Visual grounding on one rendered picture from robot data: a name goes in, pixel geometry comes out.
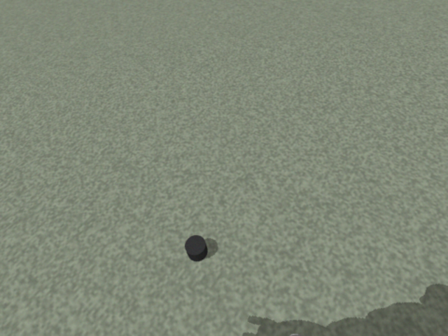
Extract tin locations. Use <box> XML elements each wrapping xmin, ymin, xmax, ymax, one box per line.
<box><xmin>185</xmin><ymin>235</ymin><xmax>208</xmax><ymax>262</ymax></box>

